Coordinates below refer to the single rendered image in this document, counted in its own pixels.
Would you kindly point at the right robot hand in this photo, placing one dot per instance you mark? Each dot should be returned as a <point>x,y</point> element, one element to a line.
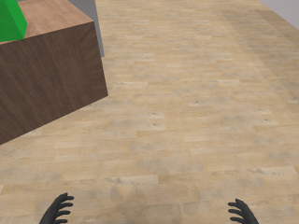
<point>248,217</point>

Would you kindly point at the pedestal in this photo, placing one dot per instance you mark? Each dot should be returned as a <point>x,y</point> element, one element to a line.
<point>55,70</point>

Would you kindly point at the carton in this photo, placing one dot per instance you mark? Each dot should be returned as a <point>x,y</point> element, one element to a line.
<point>12,22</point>

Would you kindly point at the left robot hand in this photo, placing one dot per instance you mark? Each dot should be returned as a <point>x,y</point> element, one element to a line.
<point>53,212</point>

